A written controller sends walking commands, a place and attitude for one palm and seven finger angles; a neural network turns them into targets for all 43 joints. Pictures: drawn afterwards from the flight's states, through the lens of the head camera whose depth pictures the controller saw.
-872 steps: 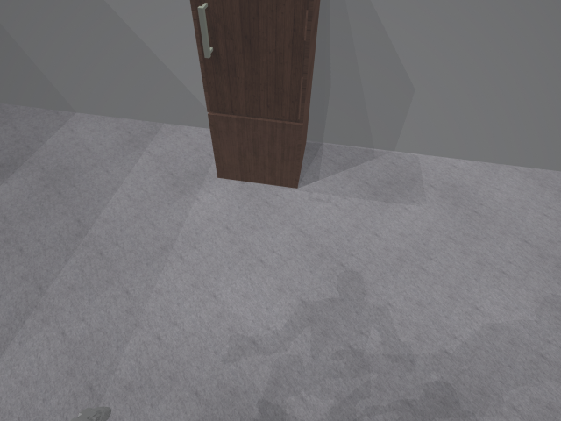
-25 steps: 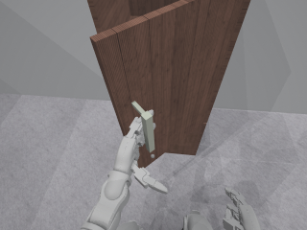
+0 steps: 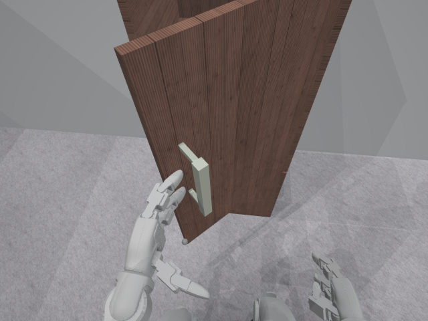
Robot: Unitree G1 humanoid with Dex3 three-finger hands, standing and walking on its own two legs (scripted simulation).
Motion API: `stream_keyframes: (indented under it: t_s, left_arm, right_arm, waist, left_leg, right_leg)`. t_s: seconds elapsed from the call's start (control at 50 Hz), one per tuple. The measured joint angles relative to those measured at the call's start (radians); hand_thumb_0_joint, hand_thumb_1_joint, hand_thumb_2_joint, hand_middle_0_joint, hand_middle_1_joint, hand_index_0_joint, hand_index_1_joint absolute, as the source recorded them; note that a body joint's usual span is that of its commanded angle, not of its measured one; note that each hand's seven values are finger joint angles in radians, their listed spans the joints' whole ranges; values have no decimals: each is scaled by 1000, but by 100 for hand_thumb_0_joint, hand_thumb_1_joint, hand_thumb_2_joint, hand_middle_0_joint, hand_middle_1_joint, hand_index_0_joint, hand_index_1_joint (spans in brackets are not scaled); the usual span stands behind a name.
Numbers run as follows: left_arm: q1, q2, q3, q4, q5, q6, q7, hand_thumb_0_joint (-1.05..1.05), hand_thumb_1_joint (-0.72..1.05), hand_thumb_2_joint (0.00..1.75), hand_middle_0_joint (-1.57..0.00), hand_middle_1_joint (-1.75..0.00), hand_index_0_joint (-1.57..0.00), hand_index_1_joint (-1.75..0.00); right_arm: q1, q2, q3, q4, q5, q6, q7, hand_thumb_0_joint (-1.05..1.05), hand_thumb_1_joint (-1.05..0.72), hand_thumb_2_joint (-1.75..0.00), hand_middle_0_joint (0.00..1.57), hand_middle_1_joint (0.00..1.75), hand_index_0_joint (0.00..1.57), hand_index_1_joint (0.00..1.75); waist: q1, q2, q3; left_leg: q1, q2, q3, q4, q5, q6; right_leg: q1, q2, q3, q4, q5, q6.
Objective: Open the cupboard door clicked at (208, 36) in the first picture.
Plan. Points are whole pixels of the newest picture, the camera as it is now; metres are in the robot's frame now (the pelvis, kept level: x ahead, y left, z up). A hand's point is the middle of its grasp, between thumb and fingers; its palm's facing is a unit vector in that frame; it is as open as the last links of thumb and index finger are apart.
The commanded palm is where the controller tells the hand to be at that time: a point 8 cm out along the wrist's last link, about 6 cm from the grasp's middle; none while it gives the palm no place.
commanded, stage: slide the hand sideways off the handle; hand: left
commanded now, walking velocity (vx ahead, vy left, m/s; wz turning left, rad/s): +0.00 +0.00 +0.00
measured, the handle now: (196, 182) +0.34 +0.05 +0.07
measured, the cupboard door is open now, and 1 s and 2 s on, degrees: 45 44 44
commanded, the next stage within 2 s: draw the hand back to the body in 0.44 s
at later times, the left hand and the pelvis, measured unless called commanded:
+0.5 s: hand (150, 266) +0.20 +0.11 +0.06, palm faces -0.12 -0.99 -0.02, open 16.3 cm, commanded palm +0.19 +0.16 +0.06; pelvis +0.00 +0.00 -0.01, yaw +0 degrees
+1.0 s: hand (106, 262) +0.19 +0.15 +0.12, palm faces -0.08 -0.99 -0.09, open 16.3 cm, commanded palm +0.16 +0.22 +0.14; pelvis +0.01 +0.01 +0.02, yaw +0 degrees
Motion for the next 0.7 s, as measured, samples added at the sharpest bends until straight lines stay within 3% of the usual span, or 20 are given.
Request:
stream_keyframes:
  t_s: [0.46,0.56,0.7]
  left_arm:
    - [214,75,130,-157,-102,-20,-148,-2,-50,30,-15,-31,-16,-31]
    - [206,77,106,-172,-94,-18,-146,-2,-50,30,-15,-30,-16,-30]
    - [209,104,115,-246,-84,47,-117,-2,-50,30,-15,-30,-16,-30]
  right_arm:
    - [26,-17,-11,-34,17,-34,-16,2,-91,-90,20,30,20,30]
    - [23,-21,-9,-42,16,-45,-18,2,-91,-90,20,30,20,30]
    - [33,-3,4,-56,25,-27,-20,2,-91,-90,20,30,20,30]
  waist:
    - [1,3,-19]
    - [0,4,-18]
    - [3,10,-13]
  left_leg:
    - [-47,6,-16,72,-42,0]
    - [-71,2,-19,102,-49,5]
    - [-27,3,-7,77,-41,11]
  right_leg:
    - [-36,3,-14,53,-32,2]
    - [-56,-1,-15,73,-35,7]
    - [-15,2,-4,48,-23,13]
